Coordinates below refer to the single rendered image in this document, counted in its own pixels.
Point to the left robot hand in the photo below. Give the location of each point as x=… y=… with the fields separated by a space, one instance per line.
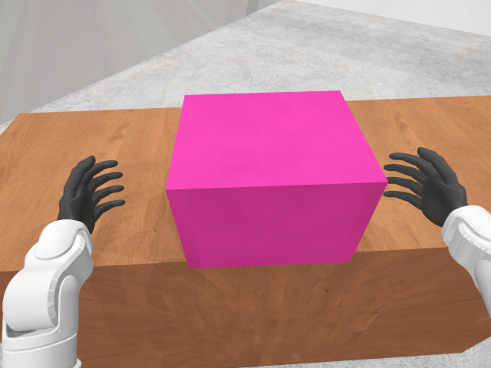
x=80 y=198

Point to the right robot forearm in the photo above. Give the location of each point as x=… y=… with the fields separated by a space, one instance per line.
x=467 y=233

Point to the carton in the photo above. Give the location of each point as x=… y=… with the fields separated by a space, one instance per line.
x=276 y=178

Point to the left robot forearm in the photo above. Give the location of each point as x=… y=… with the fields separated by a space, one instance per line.
x=40 y=304

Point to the pedestal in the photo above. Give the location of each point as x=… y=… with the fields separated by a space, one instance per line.
x=401 y=295

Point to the right robot hand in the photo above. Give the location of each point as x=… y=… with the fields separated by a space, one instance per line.
x=437 y=184

